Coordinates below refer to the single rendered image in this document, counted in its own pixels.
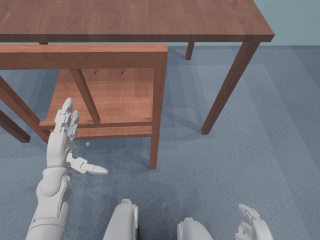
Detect robot thigh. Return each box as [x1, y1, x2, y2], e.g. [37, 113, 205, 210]
[177, 220, 213, 240]
[103, 203, 139, 240]

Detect robot right thigh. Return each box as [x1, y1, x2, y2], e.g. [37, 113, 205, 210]
[177, 220, 213, 240]

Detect robot left thigh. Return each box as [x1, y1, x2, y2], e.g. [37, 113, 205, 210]
[103, 203, 139, 240]

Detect table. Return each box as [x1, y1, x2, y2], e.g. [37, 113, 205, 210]
[0, 0, 275, 143]

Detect left robot forearm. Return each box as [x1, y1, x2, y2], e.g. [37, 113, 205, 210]
[25, 166, 72, 240]

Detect right robot hand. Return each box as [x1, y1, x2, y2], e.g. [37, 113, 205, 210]
[235, 204, 274, 240]

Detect chair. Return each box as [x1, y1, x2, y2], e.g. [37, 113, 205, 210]
[0, 44, 168, 174]

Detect left robot hand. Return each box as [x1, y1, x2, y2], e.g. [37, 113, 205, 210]
[46, 97, 109, 177]

